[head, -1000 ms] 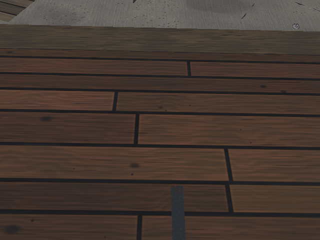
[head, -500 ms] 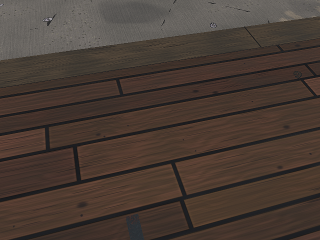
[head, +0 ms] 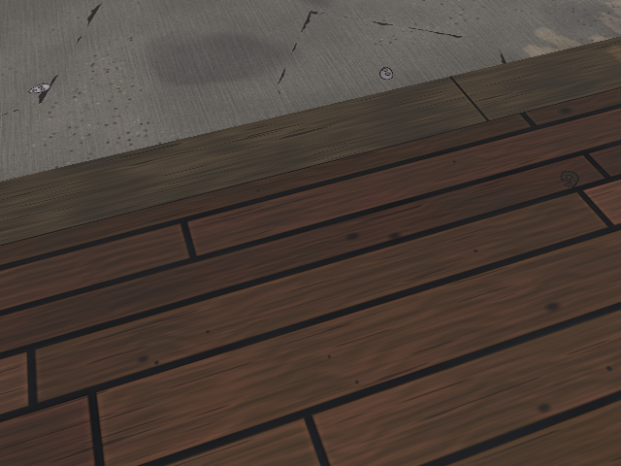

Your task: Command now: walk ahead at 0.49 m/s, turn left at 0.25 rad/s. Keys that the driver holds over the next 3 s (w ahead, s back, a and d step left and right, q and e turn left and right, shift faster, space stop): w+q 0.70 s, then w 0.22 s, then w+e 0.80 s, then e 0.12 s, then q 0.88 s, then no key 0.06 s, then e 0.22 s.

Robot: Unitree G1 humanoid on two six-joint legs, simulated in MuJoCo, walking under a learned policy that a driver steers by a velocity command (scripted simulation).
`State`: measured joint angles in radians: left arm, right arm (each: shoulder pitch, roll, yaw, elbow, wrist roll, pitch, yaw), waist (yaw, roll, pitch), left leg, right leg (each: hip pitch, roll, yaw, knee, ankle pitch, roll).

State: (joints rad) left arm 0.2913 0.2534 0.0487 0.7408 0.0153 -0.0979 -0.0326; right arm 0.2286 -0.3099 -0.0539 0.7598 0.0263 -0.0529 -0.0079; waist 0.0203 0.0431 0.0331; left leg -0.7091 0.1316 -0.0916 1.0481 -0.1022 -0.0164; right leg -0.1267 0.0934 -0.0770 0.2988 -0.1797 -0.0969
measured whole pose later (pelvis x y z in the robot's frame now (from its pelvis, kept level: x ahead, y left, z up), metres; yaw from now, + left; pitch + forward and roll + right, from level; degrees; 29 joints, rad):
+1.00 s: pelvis +0.58 +0.10 +0.00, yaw +28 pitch +2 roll +0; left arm 0.36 0.26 0.05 0.79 0.00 -0.09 -0.02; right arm 0.21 -0.29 -0.05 0.66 0.00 -0.05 0.00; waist 0.06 0.04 0.01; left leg -0.58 0.05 -0.05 0.99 -0.29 0.00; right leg -0.19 0.05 0.00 0.35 -0.19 -0.05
